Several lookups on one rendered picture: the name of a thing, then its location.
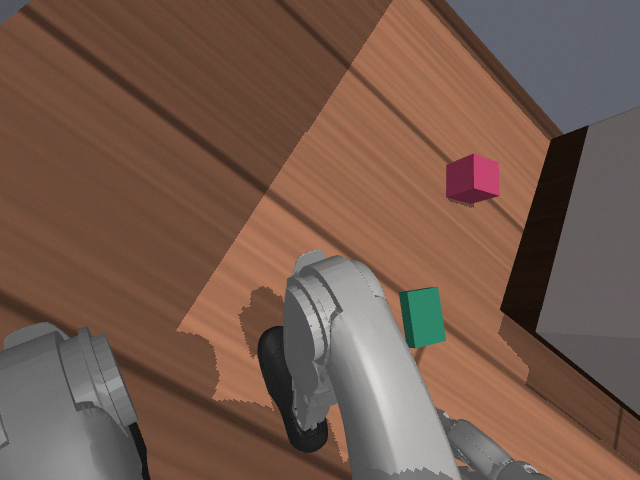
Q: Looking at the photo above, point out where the right robot foot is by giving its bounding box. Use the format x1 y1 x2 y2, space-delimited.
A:
258 326 328 453

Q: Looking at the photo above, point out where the right robot arm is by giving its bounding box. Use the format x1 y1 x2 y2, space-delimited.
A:
496 461 553 480

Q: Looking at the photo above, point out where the left robot foot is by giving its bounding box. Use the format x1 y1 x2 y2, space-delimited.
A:
129 422 151 480

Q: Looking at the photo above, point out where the right robot hand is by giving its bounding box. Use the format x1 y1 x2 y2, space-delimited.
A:
435 407 515 480

